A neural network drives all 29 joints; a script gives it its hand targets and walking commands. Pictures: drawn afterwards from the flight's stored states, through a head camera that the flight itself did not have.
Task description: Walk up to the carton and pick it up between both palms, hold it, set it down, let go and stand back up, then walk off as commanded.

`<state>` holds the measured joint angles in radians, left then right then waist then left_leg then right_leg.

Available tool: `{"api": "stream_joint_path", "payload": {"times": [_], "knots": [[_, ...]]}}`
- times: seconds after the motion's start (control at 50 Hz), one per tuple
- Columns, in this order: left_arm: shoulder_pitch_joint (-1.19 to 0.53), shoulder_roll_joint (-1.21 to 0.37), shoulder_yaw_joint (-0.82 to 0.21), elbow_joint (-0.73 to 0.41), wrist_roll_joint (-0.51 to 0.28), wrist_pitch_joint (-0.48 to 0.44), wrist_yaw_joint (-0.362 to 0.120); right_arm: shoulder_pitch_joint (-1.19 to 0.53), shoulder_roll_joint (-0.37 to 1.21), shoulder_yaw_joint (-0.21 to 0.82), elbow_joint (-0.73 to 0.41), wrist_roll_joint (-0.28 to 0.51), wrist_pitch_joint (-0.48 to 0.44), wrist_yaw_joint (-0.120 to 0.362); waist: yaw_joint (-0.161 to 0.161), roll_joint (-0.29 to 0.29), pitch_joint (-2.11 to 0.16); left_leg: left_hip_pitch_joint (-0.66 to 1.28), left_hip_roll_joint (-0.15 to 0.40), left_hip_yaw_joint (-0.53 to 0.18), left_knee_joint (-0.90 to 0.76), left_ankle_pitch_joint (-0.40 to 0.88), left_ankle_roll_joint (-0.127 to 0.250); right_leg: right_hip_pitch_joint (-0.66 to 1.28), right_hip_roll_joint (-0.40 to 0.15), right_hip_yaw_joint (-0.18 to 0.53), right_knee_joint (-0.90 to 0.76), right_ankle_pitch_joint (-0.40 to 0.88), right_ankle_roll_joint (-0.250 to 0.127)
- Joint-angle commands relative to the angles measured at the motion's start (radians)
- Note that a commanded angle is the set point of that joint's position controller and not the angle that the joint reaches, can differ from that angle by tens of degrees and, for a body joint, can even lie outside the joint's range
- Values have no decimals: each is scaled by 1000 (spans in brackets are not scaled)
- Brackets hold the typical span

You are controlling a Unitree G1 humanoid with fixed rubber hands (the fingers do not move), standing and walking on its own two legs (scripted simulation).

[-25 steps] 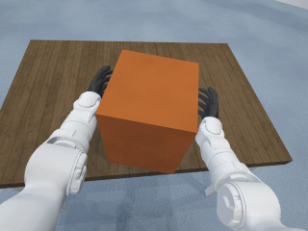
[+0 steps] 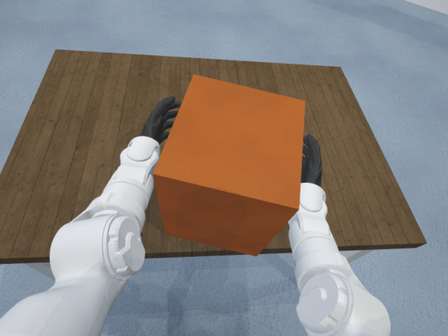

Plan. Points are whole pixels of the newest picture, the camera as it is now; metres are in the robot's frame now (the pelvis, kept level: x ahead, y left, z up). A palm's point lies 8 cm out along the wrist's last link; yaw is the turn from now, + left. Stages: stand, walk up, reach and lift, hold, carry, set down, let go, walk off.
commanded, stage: reach and lift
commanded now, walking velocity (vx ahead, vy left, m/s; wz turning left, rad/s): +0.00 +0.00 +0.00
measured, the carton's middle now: (228, 173) +0.42 -0.05 +0.02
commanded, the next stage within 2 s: none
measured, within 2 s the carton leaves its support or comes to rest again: leaves its support in 1.18 s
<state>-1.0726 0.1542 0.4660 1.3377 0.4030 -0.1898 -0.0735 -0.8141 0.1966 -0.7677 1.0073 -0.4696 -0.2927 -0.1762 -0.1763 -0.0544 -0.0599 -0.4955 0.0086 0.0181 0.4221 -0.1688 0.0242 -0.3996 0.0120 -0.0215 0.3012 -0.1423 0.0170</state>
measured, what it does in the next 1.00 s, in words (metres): stands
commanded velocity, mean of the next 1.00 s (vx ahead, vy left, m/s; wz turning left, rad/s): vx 0.00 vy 0.00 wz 0.00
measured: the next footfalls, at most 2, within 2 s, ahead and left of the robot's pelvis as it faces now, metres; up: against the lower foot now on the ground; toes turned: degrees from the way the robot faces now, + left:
none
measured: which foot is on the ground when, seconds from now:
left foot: down 0.00-1.00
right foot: down 0.00-1.00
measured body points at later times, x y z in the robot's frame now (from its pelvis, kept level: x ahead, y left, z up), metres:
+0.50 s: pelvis +0.03 +0.00 +0.00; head +0.10 +0.03 +0.45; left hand +0.50 +0.09 +0.06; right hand +0.40 -0.19 +0.04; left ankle +0.01 +0.09 -0.74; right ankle -0.01 -0.13 -0.74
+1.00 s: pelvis +0.02 +0.00 +0.00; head +0.10 +0.04 +0.45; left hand +0.49 +0.09 +0.05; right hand +0.40 -0.19 +0.04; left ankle +0.01 +0.09 -0.74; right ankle -0.01 -0.13 -0.74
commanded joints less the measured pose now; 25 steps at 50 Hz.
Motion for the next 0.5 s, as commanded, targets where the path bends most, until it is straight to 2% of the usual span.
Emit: {"api": "stream_joint_path", "payload": {"times": [0.0, 0.08, 0.22, 0.24, 0.32, 0.38, 0.42, 0.48], "knots": [[-474, -557, -133, -12, 61, -12, -110, -477, 486, 266, 44, -100, -41, 148, -16, 208, -606, 528, 25, 69, 17, 463, -112, 144, 20, -113, -14, 412, 10], [-446, -556, -130, -16, 60, -10, -109, -450, 487, 285, 42, -95, -46, 150, -15, 163, -579, 554, 35, 67, 13, 516, -108, 161, 26, -117, -15, 439, 16], [-385, -597, -182, -29, 45, -16, -110, -414, 498, 322, 83, -76, -93, 135, -26, 170, -563, 621, 57, 49, 50, 720, -128, 140, 37, -128, -14, 506, 14], [-376, -592, -180, -27, 51, -16, -110, -409, 498, 324, 97, -71, -94, 133, -22, 172, -539, 606, 54, 51, 49, 705, -125, 143, 38, -129, -12, 500, 10], [-354, -628, -235, -55, 23, -2, -111, -406, 496, 341, 111, -45, -121, 119, -34, 188, -495, 620, 60, 39, 65, 776, -133, 131, 33, -131, -12, 518, 8], [-360, -637, -241, -60, 19, 9, -118, -426, 509, 352, 94, -34, -131, 108, -31, 184, -498, 589, 48, 47, 58, 729, -124, 157, 28, -127, -16, 533, 4], [-343, -630, -232, -50, 24, 14, -126, -417, 516, 370, 97, -26, -129, 99, -19, 162, -483, 541, 34, 52, 46, 683, -111, 200, 14, -115, -11, 581, 13], [-341, -639, -230, -51, 31, 19, -132, -415, 524, 379, 97, -22, -137, 89, -22, 160, -503, 505, 23, 59, 36, 628, -107, 232, 8, -109, -3, 620, 15]]}}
